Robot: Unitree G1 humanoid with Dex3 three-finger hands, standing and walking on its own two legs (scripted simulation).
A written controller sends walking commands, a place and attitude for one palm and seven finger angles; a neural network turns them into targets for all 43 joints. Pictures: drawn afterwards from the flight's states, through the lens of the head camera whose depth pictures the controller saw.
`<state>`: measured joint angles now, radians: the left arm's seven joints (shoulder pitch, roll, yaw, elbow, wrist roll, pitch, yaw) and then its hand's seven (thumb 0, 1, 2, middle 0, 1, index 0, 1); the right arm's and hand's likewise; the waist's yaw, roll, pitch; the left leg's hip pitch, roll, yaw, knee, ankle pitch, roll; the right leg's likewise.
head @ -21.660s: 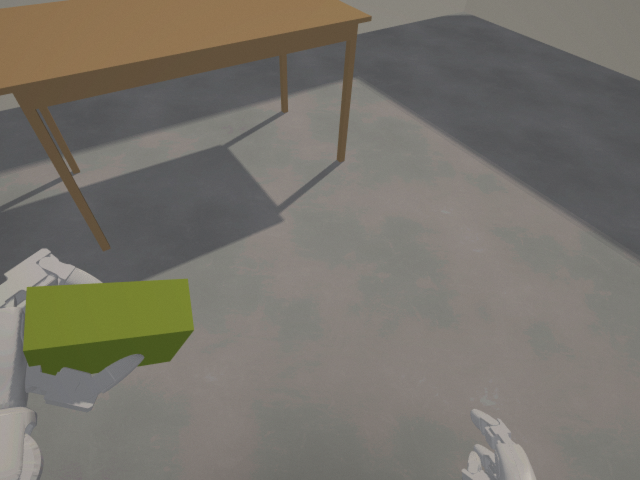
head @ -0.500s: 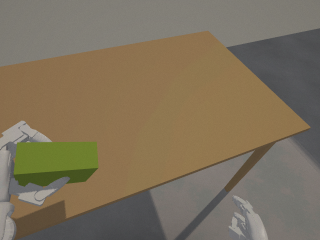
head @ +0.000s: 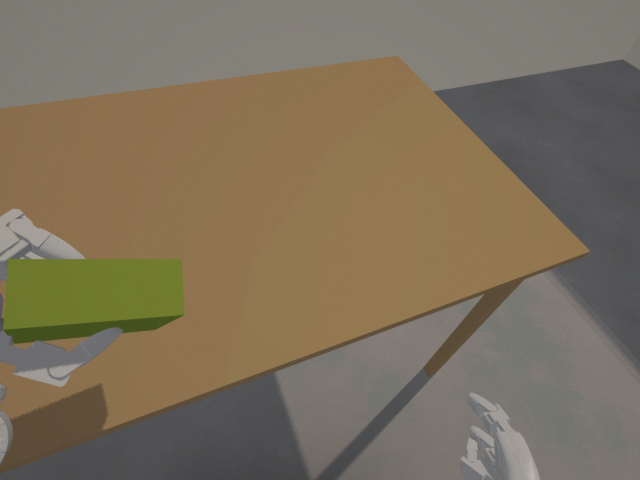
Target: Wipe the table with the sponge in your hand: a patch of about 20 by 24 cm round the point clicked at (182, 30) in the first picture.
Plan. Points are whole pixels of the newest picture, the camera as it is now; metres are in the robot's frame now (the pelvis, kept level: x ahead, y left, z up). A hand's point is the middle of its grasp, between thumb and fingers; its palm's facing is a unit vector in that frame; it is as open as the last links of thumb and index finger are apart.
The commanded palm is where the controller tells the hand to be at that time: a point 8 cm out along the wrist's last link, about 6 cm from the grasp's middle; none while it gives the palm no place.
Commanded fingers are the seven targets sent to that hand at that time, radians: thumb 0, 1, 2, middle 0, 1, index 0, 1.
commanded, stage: come to a stop and stand still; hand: left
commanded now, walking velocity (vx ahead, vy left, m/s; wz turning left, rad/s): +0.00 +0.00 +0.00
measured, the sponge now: (121, 300) +0.24 +0.22 +0.13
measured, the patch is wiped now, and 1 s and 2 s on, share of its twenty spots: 0.00 0.00 0.00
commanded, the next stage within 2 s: look again from close up in 0.74 s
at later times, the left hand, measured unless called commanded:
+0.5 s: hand (32, 292) +0.23 +0.28 +0.16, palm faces +0.41 -0.84 -0.35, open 9.6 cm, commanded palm +0.16 +0.30 +0.17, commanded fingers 0.00 0.10 1.30 -1.20 -1.60 -1.20 -1.60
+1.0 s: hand (21, 315) +0.21 +0.28 +0.16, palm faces +0.38 -0.85 -0.36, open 9.6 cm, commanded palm +0.15 +0.31 +0.17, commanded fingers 0.00 0.10 1.30 -1.20 -1.60 -1.20 -1.60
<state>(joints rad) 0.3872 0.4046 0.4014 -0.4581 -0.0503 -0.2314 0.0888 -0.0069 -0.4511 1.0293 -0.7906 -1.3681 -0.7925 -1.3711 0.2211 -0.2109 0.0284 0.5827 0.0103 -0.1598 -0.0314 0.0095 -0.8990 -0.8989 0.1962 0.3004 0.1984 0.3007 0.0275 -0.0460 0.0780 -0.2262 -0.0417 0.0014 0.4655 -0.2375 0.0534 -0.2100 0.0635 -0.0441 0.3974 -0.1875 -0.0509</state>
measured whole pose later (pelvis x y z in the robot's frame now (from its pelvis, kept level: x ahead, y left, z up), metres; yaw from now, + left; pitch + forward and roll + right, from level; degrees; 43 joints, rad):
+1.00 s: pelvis -0.01 +0.03 +0.00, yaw +0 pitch -1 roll -1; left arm 0.41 0.36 0.35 -0.48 -0.03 -0.22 0.09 -0.01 -0.45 1.03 -0.79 -1.37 -0.79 -1.38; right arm 0.20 -0.20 0.03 0.56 0.00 -0.12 -0.03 0.01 -0.90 -0.90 0.20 0.30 0.20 0.30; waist 0.04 -0.03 0.07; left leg -0.20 -0.08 0.02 0.43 -0.21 0.09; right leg -0.19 0.02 -0.03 0.39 -0.17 -0.01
